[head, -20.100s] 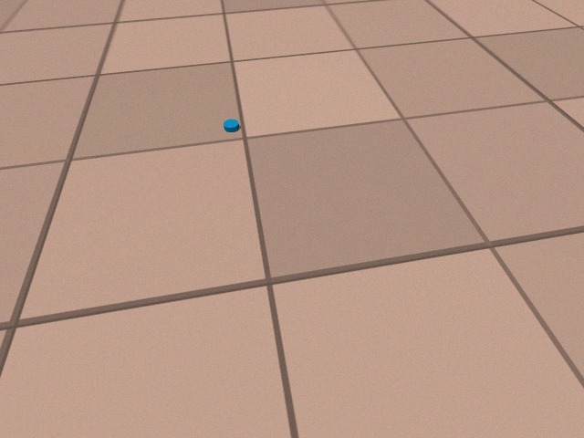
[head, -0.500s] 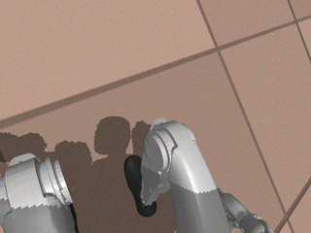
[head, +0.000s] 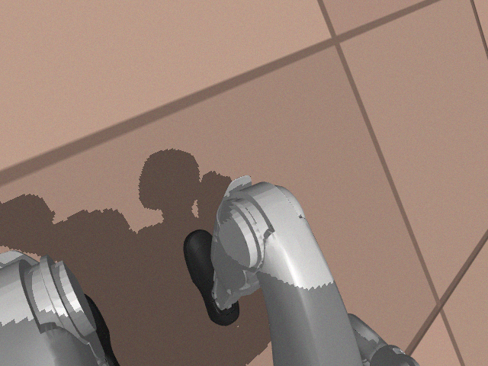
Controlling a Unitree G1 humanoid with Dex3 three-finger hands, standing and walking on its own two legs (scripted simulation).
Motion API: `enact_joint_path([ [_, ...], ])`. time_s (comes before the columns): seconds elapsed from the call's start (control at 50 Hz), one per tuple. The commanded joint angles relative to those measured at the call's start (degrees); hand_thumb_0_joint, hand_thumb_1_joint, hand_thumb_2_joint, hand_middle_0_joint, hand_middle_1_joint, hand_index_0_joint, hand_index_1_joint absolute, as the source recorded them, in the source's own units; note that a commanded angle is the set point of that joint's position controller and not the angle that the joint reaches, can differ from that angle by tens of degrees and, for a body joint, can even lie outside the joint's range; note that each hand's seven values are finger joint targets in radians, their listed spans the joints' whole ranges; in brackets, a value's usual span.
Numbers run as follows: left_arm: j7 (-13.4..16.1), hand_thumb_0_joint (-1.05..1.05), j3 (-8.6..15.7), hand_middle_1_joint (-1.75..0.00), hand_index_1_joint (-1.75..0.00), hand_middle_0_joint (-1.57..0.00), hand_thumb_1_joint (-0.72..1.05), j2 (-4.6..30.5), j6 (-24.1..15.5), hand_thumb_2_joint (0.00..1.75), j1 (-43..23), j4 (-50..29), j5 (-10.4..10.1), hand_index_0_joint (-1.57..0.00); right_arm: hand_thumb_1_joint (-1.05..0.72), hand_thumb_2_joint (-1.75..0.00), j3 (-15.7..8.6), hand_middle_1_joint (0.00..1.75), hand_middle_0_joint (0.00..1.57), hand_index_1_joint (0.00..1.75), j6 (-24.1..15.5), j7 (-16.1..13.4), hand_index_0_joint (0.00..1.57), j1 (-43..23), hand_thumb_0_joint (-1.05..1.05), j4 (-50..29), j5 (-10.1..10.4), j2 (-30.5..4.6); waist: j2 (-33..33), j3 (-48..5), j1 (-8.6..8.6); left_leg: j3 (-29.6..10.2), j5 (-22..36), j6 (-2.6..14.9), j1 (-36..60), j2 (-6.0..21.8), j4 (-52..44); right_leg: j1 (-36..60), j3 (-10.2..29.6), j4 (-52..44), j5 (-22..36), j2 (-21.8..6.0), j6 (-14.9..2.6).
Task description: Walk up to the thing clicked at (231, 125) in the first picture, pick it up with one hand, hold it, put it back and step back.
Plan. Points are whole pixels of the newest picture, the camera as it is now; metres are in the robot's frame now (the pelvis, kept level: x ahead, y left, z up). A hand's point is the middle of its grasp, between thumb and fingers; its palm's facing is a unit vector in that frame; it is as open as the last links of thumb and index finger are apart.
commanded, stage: rest palm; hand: left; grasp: from above
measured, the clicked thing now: out of the picture +0.45 +0.41 -0.29
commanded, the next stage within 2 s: close in 1.08 s
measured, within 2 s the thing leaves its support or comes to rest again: neither
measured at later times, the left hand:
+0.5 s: hand out of the picture +0.42 +0.40 -0.24, palm faces -0.41 -0.15 -0.90, open 14.0 cm
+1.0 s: hand out of the picture +0.43 +0.39 -0.24, palm faces -0.43 -0.17 -0.88, open 13.9 cm
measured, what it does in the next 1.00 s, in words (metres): stands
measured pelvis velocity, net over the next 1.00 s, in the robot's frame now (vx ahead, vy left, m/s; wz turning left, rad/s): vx -0.01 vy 0.00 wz -0.02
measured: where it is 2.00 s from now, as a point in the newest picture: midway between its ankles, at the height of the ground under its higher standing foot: (162, 326)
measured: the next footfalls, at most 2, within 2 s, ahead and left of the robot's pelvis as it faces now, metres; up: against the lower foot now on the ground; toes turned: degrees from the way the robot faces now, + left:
none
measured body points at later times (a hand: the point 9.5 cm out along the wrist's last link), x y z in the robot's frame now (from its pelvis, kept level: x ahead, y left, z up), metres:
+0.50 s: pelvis +0.00 +0.01 +0.00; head +0.27 +0.16 +0.32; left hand +0.44 +0.40 -0.19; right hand +0.08 -0.25 -0.05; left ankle +0.06 +0.12 -0.27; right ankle +0.12 -0.11 -0.27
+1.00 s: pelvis -0.01 +0.00 +0.00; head +0.28 +0.14 +0.31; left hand +0.45 +0.40 -0.19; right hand +0.06 -0.25 -0.06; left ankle +0.06 +0.12 -0.27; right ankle +0.12 -0.11 -0.27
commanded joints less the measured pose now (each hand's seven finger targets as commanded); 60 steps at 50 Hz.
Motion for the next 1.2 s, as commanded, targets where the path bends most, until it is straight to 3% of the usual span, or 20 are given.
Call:
enact_joint_path([
  [0.0,3.3,0.00,0.6,-0.99,-1.00,-0.06,-0.54,19.6,-1.8,0.99,-10.0,-6.4,-0.5,-0.05,-0.89,-0.90,-5.4,0.30,0.20,0.30,0.7,-0.6,0.20,10.3,0.00,0.5,-0.1,-18.6,33.5,-40.7,-0.71,4.0,18.6,-0.64,31.4,1.6,-14.3,21.3,-2.9,-10.5,14.0,2.9,-2.37],
  [0.06,4.6,0.00,-1.7,-0.99,-0.99,-0.06,-0.53,17.1,-2.1,0.98,-10.2,-4.9,0.6,-0.05,-0.89,-0.90,-5.9,0.30,0.20,0.30,0.5,-0.8,0.20,9.1,0.00,0.5,-0.3,-19.3,33.1,-38.6,-1.48,3.9,15.6,-0.62,30.3,1.6,-14.6,19.7,-3.2,-10.7,12.4,3.2,-2.41],
  [0.08,5.2,0.00,-1.2,-0.99,-0.99,-0.06,-0.53,17.1,-2.2,0.98,-10.3,-4.1,0.2,-0.06,-0.89,-0.90,-5.7,0.30,0.20,0.30,0.3,-0.8,0.20,8.8,0.00,0.7,-0.2,-19.1,31.6,-36.7,-1.61,3.6,13.6,-0.57,28.3,1.6,-14.8,18.5,-3.6,-10.7,11.0,3.1,-2.28],
  [0.1,5.5,0.00,-2.9,-0.99,-0.99,-0.06,-0.52,15.7,-2.2,0.98,-10.6,-4.6,1.1,-0.06,-0.89,-0.90,-6.0,0.30,0.20,0.30,0.1,-0.8,0.20,8.6,0.00,0.6,-0.3,-19.6,31.8,-36.4,-1.92,3.9,13.4,-0.59,28.7,1.5,-14.9,18.4,-3.5,-10.9,11.1,3.2,-2.26],
  [0.12,6.3,0.00,-2.1,-1.00,-1.00,-0.06,-0.51,16.4,-2.2,0.97,-11.3,-3.5,0.9,-0.06,-0.89,-0.90,-5.8,0.30,0.20,0.30,0.1,-0.9,0.20,8.3,0.00,1.1,-0.3,-19.6,30.9,-36.6,-1.62,3.4,12.4,-0.61,27.7,1.6,-15.2,18.5,-4.0,-11.0,10.5,3.4,-2.28],
  [0.14,6.8,0.00,-3.9,-1.00,-1.00,-0.06,-0.51,14.9,-2.3,0.97,-12.7,-4.1,1.4,-0.06,-0.89,-0.90,-5.8,0.30,0.20,0.30,-0.2,-0.9,0.20,8.2,0.00,1.3,-0.3,-19.5,31.5,-35.4,-2.15,3.4,12.1,-0.66,27.5,1.4,-15.4,17.3,-4.0,-10.7,10.6,3.3,-2.31],
  [0.2,8.1,0.00,-5.3,-1.01,-1.00,-0.06,-0.50,13.7,-1.6,0.96,-14.0,-3.8,1.8,-0.07,-0.89,-0.90,-6.1,0.30,0.20,0.30,-1.1,-0.8,0.20,7.8,0.00,1.4,-0.1,-20.1,32.2,-35.6,-2.56,2.3,12.1,-1.09,29.5,1.7,-16.1,15.4,-4.4,-10.0,10.7,3.2,-2.33],
  [0.26,9.2,0.00,-5.3,-1.03,-1.02,-0.06,-0.49,13.0,-0.4,0.95,-12.6,0.4,2.0,-0.07,-0.89,-0.90,-5.7,0.30,0.20,0.30,-1.9,-0.5,0.20,7.4,0.00,2.2,-0.2,-20.0,32.3,-35.1,-2.78,1.4,12.9,-1.41,30.6,1.9,-16.4,13.9,-4.8,-9.2,11.1,2.8,-2.23],
  [0.36,10.1,0.00,-5.2,-1.03,-1.02,-0.06,-0.50,14.6,1.2,0.95,-17.0,-4.3,2.3,-0.07,-0.90,-0.90,-6.2,0.30,0.20,0.30,-3.0,-0.2,0.20,6.7,0.00,2.0,-0.1,-20.8,36.6,-38.4,-2.38,1.6,14.7,-1.87,33.3,2.1,-16.5,14.3,-4.2,-8.6,12.6,2.6,-2.42],
  [0.4,10.1,0.00,-5.4,-1.04,-1.02,-0.06,-0.49,13.5,2.2,0.94,-13.9,0.1,2.0,-0.07,-0.89,-0.90,-5.3,0.30,0.20,0.30,-3.4,0.1,0.20,6.1,0.00,2.0,-0.1,-19.6,35.2,-36.5,-2.23,2.1,13.7,-1.69,31.1,1.9,-15.9,14.7,-4.1,-8.5,12.1,2.7,-2.39],
  [0.44,10.1,0.00,-4.2,-1.04,-1.03,-0.06,-0.48,15.5,2.4,0.94,-15.6,-1.9,1.9,-0.08,-0.89,-0.90,-5.0,0.30,0.20,0.30,-3.6,0.2,0.20,6.8,0.00,2.7,-0.1,-19.6,35.5,-37.3,-2.40,2.4,14.1,-1.55,30.9,1.9,-15.8,15.7,-4.0,-9.2,12.3,2.7,-2.29],
  [0.5,9.3,0.00,-2.9,-1.04,-1.03,-0.06,-0.49,17.8,3.0,0.94,-16.2,-3.0,1.5,-0.07,-0.90,-0.90,-5.1,0.30,0.20,0.30,-3.6,0.1,0.20,7.3,0.00,2.3,0.1,-19.7,35.6,-39.0,-1.81,2.8,14.5,-1.37,30.7,1.8,-15.7,17.2,-3.4,-9.5,12.6,2.6,-2.44],
  [0.56,7.8,0.00,-4.2,-1.04,-1.03,-0.06,-0.50,14.1,3.6,0.95,-13.2,-0.2,0.4,-0.07,-0.90,-0.90,-5.2,0.30,0.20,0.30,-3.6,0.3,0.20,7.9,0.00,2.7,-0.1,-19.6,34.1,-37.5,-2.82,2.8,15.7,-1.33,30.5,1.9,-15.1,16.7,-3.6,-9.6,13.4,2.7,-2.18],
  [0.64,6.1,0.00,-3.6,-1.05,-1.03,-0.06,-0.47,15.5,3.1,0.93,-14.3,-2.0,-1.4,-0.08,-0.90,-0.90,-4.6,0.30,0.20,0.30,-3.1,0.4,0.20,8.1,0.00,2.9,0.2,-19.3,33.9,-38.7,-2.79,2.0,18.2,-1.46,30.8,2.1,-15.0,17.9,-4.0,-9.7,14.6,2.5,-2.04],
  [0.76,4.7,0.00,-2.3,-1.06,-1.04,-0.06,-0.47,18.5,1.6,0.93,-12.0,-4.1,-1.1,-0.08,-0.90,-0.90,-3.5,0.30,0.20,0.30,-1.8,0.4,0.20,9.1,0.00,2.1,-0.2,-19.3,34.9,-39.9,-2.21,2.2,21.4,-1.47,32.1,2.2,-14.9,20.7,-3.8,-9.9,16.2,2.7,-1.98],
  [0.82,5.2,0.00,-1.3,-1.04,-1.03,-0.06,-0.47,19.0,0.5,0.93,-11.5,-4.6,-1.2,-0.08,-0.89,-0.90,-3.4,0.30,0.20,0.30,-1.2,0.2,0.20,8.6,0.00,1.5,-0.4,-19.2,34.7,-39.8,-1.83,2.2,19.5,-1.40,31.3,2.2,-15.4,21.3,-4.1,-10.2,15.0,3.0,-2.17],
  [0.96,6.9,0.00,-1.4,-1.03,-1.01,-0.06,-0.47,19.3,-0.2,0.94,-12.1,-5.1,-0.1,-0.07,-0.89,-0.90,-3.6,0.30,0.20,0.30,-1.5,-0.3,0.20,8.3,0.00,1.5,-0.6,-19.6,34.3,-37.7,-2.08,2.8,14.9,-1.07,29.5,2.2,-15.4,19.3,-4.1,-10.5,12.5,3.2,-2.25],
  [1.06,7.2,0.00,-3.2,-1.04,-1.02,-0.07,-0.46,17.0,0.6,0.94,-12.2,-2.8,-0.1,-0.08,-0.89,-0.90,-3.6,0.30,0.20,0.30,-2.3,-0.6,0.20,7.8,0.00,1.6,-0.4,-19.5,31.3,-35.2,-2.78,2.9,10.8,-0.50,26.0,2.0,-15.2,18.1,-4.2,-11.4,10.1,3.4,-2.12],
  [1.08,7.3,0.00,-2.8,-1.04,-1.02,-0.07,-0.45,18.2,0.5,0.93,-14.3,-5.1,-0.2,-0.08,-0.89,-0.90,-3.9,0.30,0.20,0.30,-2.3,-0.6,0.20,7.9,0.00,2.0,-0.3,-19.7,33.3,-37.0,-2.29,2.8,11.1,-0.74,27.1,2.1,-15.3,18.4,-3.9,-11.3,10.3,3.3,-2.24],
  [1.18,6.7,0.00,-4.9,-1.07,-1.04,-0.07,-0.41,14.5,1.4,0.89,-11.5,0.7,-0.5,-0.11,-0.88,-0.90,-3.5,0.30,0.20,0.30,-2.7,-0.4,0.20,7.7,0.00,2.5,-0.2,-19.3,32.6,-35.1,-3.05,1.5,13.2,-1.37,28.2,2.3,-16.0,16.5,-4.7,-10.3,11.4,3.1,-2.12],
])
